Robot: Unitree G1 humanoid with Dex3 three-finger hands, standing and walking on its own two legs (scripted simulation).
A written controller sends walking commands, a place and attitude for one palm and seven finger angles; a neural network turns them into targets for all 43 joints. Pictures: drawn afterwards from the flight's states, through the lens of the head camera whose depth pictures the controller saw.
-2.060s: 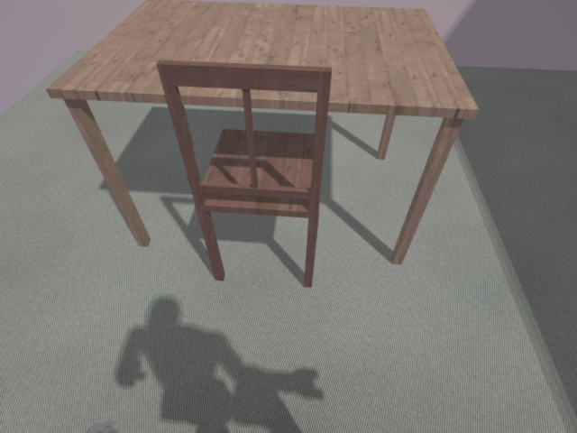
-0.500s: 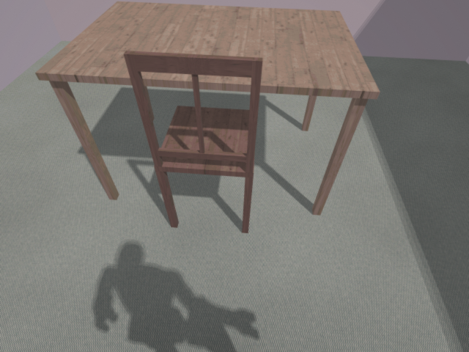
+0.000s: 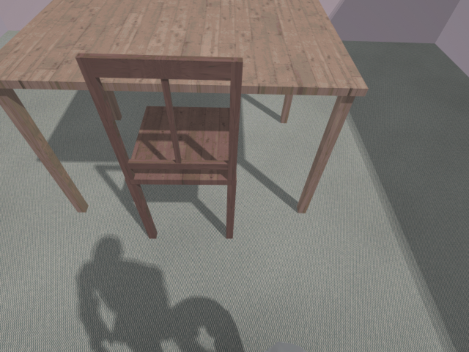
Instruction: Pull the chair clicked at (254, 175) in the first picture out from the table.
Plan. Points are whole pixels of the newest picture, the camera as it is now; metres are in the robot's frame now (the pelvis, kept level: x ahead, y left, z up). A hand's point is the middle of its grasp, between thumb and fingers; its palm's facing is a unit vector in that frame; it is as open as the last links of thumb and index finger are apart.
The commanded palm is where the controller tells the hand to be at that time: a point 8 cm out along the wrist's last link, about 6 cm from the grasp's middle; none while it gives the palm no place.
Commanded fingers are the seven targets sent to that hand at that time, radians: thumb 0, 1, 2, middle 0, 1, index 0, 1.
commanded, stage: take the last steps up to it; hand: left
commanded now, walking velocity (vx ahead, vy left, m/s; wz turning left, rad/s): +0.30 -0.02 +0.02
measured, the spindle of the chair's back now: (172, 125) +0.71 +0.20 -0.08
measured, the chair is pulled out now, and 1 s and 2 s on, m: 0.00 0.00 0.00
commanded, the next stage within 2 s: come to a stop and stand still in 0.52 s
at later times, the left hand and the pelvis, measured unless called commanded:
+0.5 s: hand (153, 347) +0.16 +0.16 -0.18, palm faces +0.11 -0.98 -0.14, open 7.3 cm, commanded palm none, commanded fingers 0.00 0.90 0.90 -0.20 -0.30 -0.20 -0.30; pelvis +0.17 -0.01 +0.00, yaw +2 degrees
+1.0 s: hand (154, 289) +0.27 +0.18 -0.17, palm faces +0.04 -0.97 -0.24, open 7.4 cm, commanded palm none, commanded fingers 0.00 0.90 0.90 -0.20 -0.30 -0.20 -0.30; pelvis +0.25 +0.00 +0.00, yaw +0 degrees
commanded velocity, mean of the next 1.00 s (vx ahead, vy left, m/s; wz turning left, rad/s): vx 0.05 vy -0.02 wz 0.01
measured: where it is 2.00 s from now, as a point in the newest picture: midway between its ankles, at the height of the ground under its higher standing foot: outside the picture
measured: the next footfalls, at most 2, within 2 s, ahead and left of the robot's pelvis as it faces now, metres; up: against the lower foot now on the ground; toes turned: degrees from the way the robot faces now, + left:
right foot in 0.14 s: +0.19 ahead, -0.13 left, +0.00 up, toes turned -6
left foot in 0.54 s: +0.29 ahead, +0.10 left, +0.00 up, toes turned +10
